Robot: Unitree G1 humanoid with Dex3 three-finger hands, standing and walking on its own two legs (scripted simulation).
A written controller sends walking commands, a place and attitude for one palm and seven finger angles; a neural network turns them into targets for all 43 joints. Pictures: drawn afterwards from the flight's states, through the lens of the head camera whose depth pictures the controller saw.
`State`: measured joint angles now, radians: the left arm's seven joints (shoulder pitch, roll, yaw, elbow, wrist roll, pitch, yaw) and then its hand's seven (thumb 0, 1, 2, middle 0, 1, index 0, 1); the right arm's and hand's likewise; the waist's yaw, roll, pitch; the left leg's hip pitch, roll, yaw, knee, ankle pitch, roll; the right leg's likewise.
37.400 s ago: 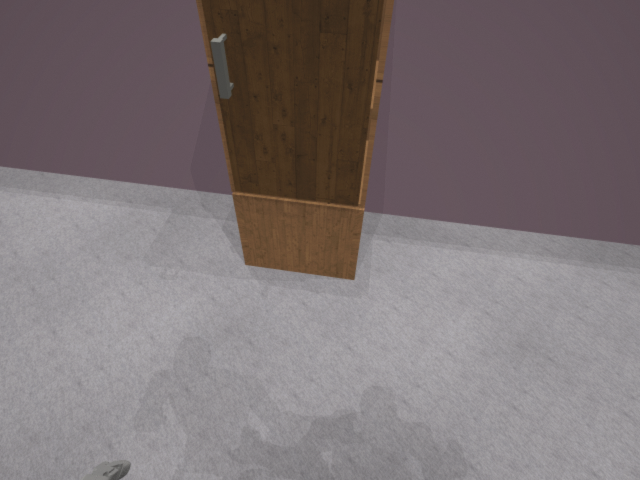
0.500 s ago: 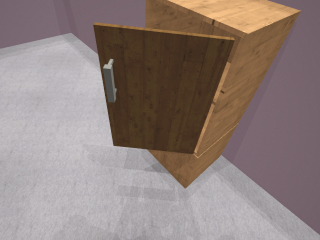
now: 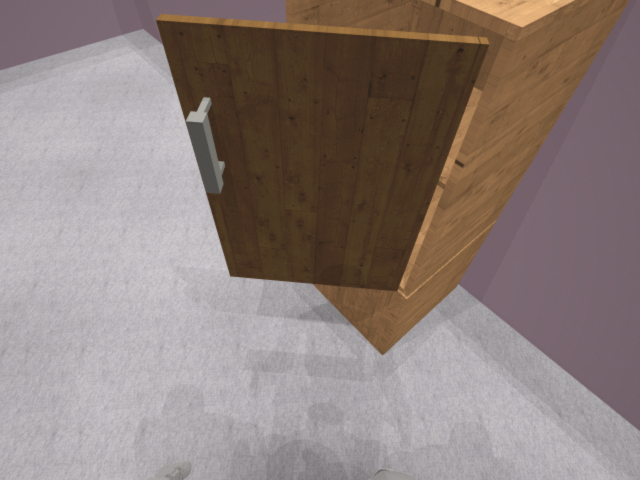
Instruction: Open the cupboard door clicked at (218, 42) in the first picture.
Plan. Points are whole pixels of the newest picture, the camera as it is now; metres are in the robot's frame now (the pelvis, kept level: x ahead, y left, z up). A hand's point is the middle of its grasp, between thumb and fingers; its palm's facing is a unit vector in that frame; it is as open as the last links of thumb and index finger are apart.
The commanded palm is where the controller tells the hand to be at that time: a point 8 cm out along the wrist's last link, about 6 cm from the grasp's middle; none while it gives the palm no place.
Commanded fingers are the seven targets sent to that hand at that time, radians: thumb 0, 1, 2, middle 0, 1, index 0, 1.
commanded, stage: come to a stop and stand still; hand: left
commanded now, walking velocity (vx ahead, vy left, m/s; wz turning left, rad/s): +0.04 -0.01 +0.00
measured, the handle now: (210, 146) +0.55 +0.19 +0.08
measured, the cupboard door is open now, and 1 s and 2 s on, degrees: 44 44 44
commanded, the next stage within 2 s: look again from close up in 0.80 s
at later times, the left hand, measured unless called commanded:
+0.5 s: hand out of the picture -0.05 +0.16 -0.16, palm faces +0.01 -0.99 -0.17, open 7.4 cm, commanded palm none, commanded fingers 0.00 0.90 0.90 -0.20 -0.30 -0.20 -0.30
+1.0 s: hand out of the picture -0.06 +0.17 -0.17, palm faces -0.01 -0.99 -0.17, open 7.4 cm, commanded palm none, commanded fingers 0.00 0.90 0.90 -0.20 -0.30 -0.20 -0.30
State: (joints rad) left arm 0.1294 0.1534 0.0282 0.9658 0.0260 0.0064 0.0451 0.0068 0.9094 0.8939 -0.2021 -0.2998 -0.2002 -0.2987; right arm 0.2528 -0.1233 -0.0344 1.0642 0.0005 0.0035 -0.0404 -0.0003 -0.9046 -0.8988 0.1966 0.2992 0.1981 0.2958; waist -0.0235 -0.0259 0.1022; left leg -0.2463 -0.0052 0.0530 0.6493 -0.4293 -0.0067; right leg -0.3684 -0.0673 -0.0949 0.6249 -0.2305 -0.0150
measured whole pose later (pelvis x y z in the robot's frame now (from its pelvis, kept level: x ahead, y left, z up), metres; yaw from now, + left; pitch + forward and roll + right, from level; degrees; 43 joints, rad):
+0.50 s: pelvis -0.04 -0.01 +0.02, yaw -1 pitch -2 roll +1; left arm 0.33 0.14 -0.02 1.09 0.02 0.00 0.03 0.01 0.91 0.89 -0.20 -0.30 -0.20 -0.30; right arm 0.22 -0.16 -0.01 1.09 -0.01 0.00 -0.03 0.00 -0.93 -0.90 0.20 0.30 0.20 0.30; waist 0.02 -0.01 0.03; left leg -0.18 0.01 0.08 0.42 -0.20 0.01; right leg -0.19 -0.01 -0.03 0.46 -0.23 -0.01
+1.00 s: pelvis -0.05 +0.01 +0.01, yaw +0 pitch -1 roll -1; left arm 0.35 0.14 -0.01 1.05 0.03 -0.01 0.03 0.01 0.90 0.89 -0.20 -0.30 -0.20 -0.30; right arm 0.36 -0.12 -0.02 1.09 -0.02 0.00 -0.01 0.00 -0.90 -0.90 0.20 0.30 0.20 0.30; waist -0.02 -0.01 0.03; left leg -0.30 0.01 0.06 0.53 -0.22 0.03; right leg -0.26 -0.02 -0.05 0.51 -0.24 0.00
